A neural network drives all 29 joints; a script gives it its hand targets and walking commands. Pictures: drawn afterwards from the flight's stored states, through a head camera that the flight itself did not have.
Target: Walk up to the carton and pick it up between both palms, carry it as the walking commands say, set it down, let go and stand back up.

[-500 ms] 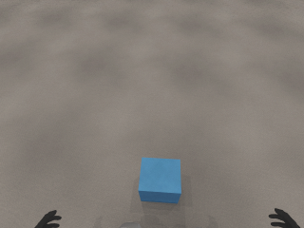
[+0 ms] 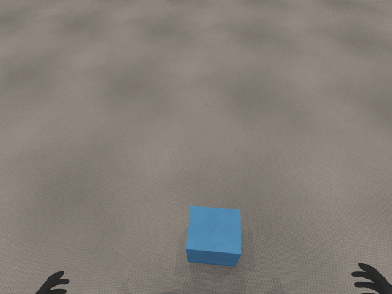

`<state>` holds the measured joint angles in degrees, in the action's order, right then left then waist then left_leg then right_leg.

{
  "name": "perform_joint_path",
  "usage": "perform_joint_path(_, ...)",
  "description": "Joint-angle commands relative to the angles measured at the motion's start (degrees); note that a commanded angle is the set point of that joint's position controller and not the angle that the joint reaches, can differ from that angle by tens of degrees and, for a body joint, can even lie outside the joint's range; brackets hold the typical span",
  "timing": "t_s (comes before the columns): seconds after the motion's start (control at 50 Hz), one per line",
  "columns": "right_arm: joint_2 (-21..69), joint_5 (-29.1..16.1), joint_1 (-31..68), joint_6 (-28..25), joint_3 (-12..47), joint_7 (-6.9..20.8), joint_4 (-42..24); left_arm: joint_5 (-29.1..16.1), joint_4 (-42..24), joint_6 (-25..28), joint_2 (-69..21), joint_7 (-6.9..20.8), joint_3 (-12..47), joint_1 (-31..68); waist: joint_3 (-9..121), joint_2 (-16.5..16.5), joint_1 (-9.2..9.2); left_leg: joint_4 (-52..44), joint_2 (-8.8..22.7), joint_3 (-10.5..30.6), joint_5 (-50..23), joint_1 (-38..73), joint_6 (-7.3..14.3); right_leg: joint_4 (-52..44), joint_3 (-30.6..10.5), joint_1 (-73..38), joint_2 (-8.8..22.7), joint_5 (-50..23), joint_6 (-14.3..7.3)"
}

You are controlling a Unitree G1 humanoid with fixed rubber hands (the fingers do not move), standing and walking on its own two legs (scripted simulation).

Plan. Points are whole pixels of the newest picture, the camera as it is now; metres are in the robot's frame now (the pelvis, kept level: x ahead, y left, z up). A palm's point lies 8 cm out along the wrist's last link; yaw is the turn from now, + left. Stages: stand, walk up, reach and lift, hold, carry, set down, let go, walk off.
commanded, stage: walk up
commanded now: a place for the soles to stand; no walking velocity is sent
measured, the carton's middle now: (213, 236) +0.43 -0.03 -0.65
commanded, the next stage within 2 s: reach and lift in 0.94 s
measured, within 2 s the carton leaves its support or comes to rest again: neither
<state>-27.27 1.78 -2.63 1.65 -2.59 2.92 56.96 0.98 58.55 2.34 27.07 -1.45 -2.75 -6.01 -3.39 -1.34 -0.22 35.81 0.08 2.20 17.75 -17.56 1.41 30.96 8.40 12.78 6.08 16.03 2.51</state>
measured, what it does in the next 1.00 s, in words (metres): stands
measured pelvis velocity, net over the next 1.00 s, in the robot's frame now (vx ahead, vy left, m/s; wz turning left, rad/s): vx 0.02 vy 0.01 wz -0.05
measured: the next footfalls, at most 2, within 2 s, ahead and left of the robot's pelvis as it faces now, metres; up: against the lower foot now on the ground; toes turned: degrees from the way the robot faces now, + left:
none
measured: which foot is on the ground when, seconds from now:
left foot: down 0.00-1.00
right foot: down 0.00-1.00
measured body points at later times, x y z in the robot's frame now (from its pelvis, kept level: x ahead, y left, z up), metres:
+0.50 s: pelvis +0.03 +0.02 +0.01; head +0.04 +0.02 +0.46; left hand +0.15 +0.34 -0.10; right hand +0.16 -0.30 -0.09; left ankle +0.02 +0.11 -0.73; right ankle +0.02 -0.12 -0.73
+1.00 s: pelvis +0.02 +0.01 +0.01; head +0.05 +0.01 +0.46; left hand +0.17 +0.33 -0.09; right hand +0.15 -0.30 -0.09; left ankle +0.03 +0.11 -0.73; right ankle +0.02 -0.12 -0.73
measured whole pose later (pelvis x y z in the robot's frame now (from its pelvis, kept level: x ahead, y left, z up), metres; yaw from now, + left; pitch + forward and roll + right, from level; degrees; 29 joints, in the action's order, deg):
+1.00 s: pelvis +0.02 +0.01 +0.01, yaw -3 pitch -1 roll +0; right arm -22.2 1.6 -4.6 4.0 -4.0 2.5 50.3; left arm 1.7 49.7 -3.4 23.0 1.5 -4.0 -4.4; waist -4.5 0.1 -0.9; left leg 23.7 -1.5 -2.0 12.9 -9.8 1.9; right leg 24.5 0.1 10.8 1.7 12.6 1.1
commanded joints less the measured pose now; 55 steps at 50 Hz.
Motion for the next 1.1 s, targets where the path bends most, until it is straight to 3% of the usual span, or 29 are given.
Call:
perform_joint_path(0.0, -8.6, 0.5, -2.4, -0.1, -2.5, 0.6, -2.9, 0.2, -4.5, 0.2, 13.2, -0.6, -2.4, 3.2, 3.1, 7.4, 1.9, -2.3, 2.3, 2.0, 0.8, 2.1, 2.0, -4.7, -10.4, 3.1, 12.4, -4.5, -10.3)
perform_joint_path(0.02, -10.8, 0.7, -2.4, -0.4, -3.0, 0.5, -3.5, -0.2, -4.9, -0.2, 11.2, -0.5, -1.9, 3.4, 2.0, 0.3, 1.77, -10.6, 5.5, 9.0, -3.0, 2.6, 3.6, 1.7, -4.1, 5.9, 5.6, 0.6, -6.6)
perform_joint_path(0.04, -13.2, 0.5, -1.5, -0.9, -3.4, 0.4, -4.2, -0.8, -5.2, -0.5, 8.3, -0.6, -1.0, 3.3, 2.5, -9.7, 2.16, -17.8, 10.9, 19.9, -2.8, 4.0, 7.5, 10.1, -0.7, 9.4, -2.4, 10.0, -3.8)
perform_joint_path(0.06, -13.2, 0.4, -1.5, -1.0, -3.0, 0.0, -4.6, -1.3, -5.1, -1.1, 8.2, -0.8, -0.6, 2.7, 2.7, -10.1, 2.25, -19.7, 13.8, 23.8, -3.6, 6.1, 11.4, 15.0, -5.5, 12.6, -3.9, 18.9, -3.5)
perform_joint_path(0.08, -12.1, 0.2, -1.8, -1.3, -2.7, -0.6, -4.5, -1.7, -4.5, -1.1, 8.6, -0.8, -0.4, 1.7, 3.3, -6.3, 1.65, -18.0, 13.8, 22.3, -7.2, 7.5, 12.4, 17.3, -9.6, 12.5, -3.1, 19.1, -4.0)
perform_joint_path(0.1, -10.9, 0.1, -0.7, -1.4, -2.4, -1.4, -4.6, -2.0, -3.7, -0.8, 8.2, -0.7, 0.0, -0.3, 3.1, -5.0, 0.22, -16.7, 13.7, 19.7, -10.8, 8.3, 12.1, 15.4, -9.8, 12.1, -2.0, 16.8, -4.1)
perform_joint_path(0.14, -9.7, -0.3, 1.3, -1.5, -2.1, -2.0, -5.5, -1.5, -2.3, -0.1, 8.2, -0.5, 0.1, -3.5, 4.8, -5.1, -1.21, -14.5, 12.7, 15.2, -16.1, 7.7, 10.1, 7.0, -7.1, 6.3, -2.3, 10.2, -3.7)
perform_joint_path(0.18, -8.5, -1.1, 2.0, -1.4, -1.6, -2.0, -5.8, -0.6, -1.4, 0.3, 7.4, -0.3, -0.1, -4.6, 5.8, -3.3, -2.19, -12.4, 11.0, 10.6, -14.6, 2.5, 6.9, -4.4, -6.3, -4.1, -3.8, -1.7, -3.5)
perform_joint_path(0.2, -6.7, -1.5, 1.7, -1.5, -1.0, -1.9, -5.8, 0.2, -1.8, 0.7, 8.2, -0.4, -0.3, -3.9, 6.3, -1.3, -2.27, -11.4, 10.0, 9.0, -13.1, -0.9, 4.2, -8.0, -10.4, -9.2, -0.7, -7.6, -4.1)
perform_joint_path(0.22, -5.6, -1.8, 0.9, -1.5, -1.0, -1.6, -5.7, 0.4, -2.8, 1.3, 11.2, -0.3, -0.9, -1.4, 5.6, 3.3, -0.92, -9.5, 5.3, 5.5, -7.9, -0.6, 1.4, -12.4, -18.9, -6.4, 5.5, -7.4, -6.2)
perform_joint_path(0.24, -6.2, -1.7, -0.2, -1.4, -1.3, -1.7, -4.8, 0.1, -3.0, 1.4, 13.5, 0.0, -1.1, 0.8, 4.8, 5.0, 0.86, -9.3, 2.8, 3.2, -1.2, 3.7, 0.5, -12.4, -22.4, -1.6, 8.9, -7.3, -8.9)
perform_joint_path(0.26, -6.5, -1.4, -0.4, -1.4, -1.3, -1.9, -3.7, -0.2, -3.0, 1.3, 12.7, 0.2, -0.7, 2.1, 5.0, 4.9, 1.35, -11.3, 3.2, 3.7, -0.8, 7.1, 0.8, -10.7, -20.4, 0.2, 8.1, -7.2, -8.9)
perform_joint_path(0.28, -7.0, -1.1, 0.2, -1.6, -1.5, -1.9, -3.0, -0.4, -2.9, 1.1, 10.9, 0.3, -0.1, 3.0, 4.5, 4.2, 1.31, -13.7, 4.0, 4.7, -3.8, 8.7, 1.2, -9.1, -16.8, 1.2, 5.2, -7.6, -6.9)
perform_joint_path(0.3, -7.3, -1.0, 1.1, -2.0, -1.5, -1.9, -2.5, -0.7, -2.6, 1.0, 9.3, 0.3, 0.4, 2.8, 4.6, 3.1, 0.61, -15.4, 5.6, 6.2, -7.6, 9.0, 1.9, -8.0, -13.8, 0.3, 2.4, -8.3, -5.4)
perform_joint_path(0.34, -6.8, -1.4, 2.2, -2.6, -1.1, -2.0, -1.7, -0.9, -1.4, 0.8, 7.9, 0.4, 0.8, 1.2, 6.2, 2.3, -0.39, -16.2, 7.0, 6.6, -13.8, 9.0, 2.6, -8.1, -11.5, -3.3, 0.6, -11.2, -4.2)
perform_joint_path(0.48, -5.8, -1.5, 3.8, -2.4, -0.8, -2.3, 0.8, -0.9, 0.4, 0.5, 7.7, 0.2, 1.2, 2.9, 6.7, 0.8, -0.06, -17.3, 6.4, 3.5, -20.7, 11.4, 0.9, -10.3, -11.9, -6.7, 2.0, -18.8, -4.3)
perform_joint_path(0.92, -6.2, -1.0, 3.4, -2.1, -0.9, -2.3, 1.7, -0.4, 1.1, -0.1, 7.6, 0.4, 0.9, 4.3, 5.5, 1.1, 0.23, -20.1, 6.8, 2.8, -15.2, 12.4, 0.8, -13.1, -12.5, -6.5, 1.6, -14.2, -4.0)
perform_joint_path(0.94, 0.5, -1.6, 8.6, 0.0, -1.9, -0.4, -18.4, 0.7, -19.0, -3.3, -0.1, 3.3, -4.4, 14.3, -0.3, 0.3, -2.16, -15.2, -1.3, -3.4, -6.5, 2.1, -1.0, -7.0, -6.5, 1.8, -7.2, -5.6, -3.1)
perform_joint_path(0.96, -1.1, 0.1, 6.5, 3.2, -3.5, 0.4, -19.2, 1.3, -24.3, -6.9, 1.1, 4.3, -4.6, 12.2, -2.0, -1.2, -1.28, -15.6, 0.3, -2.3, -3.4, 0.7, -0.1, -5.1, -4.6, -1.0, -8.2, -3.3, -3.0)
perform_joint_path(1.02, -4.8, 3.0, 1.7, 9.4, -9.3, 0.9, -25.5, 3.9, -27.5, -14.0, 2.3, 5.1, -6.6, 6.1, -1.9, -0.6, -0.5, -15.4, 2.1, -2.5, 2.2, -1.3, 0.1, -2.4, -3.9, -5.4, -9.6, -1.6, -1.6)
perform_joint_path(1.08, -1.4, 2.9, -0.6, 12.4, -10.7, 0.7, -26.3, 4.9, -26.9, -16.3, 2.1, 5.2, -9.4, 3.1, 0.2, 0.9, -0.54, -12.9, 0.9, -2.9, -1.0, -2.2, -1.0, 0.0, -4.2, -7.7, -10.3, -5.8, -0.1)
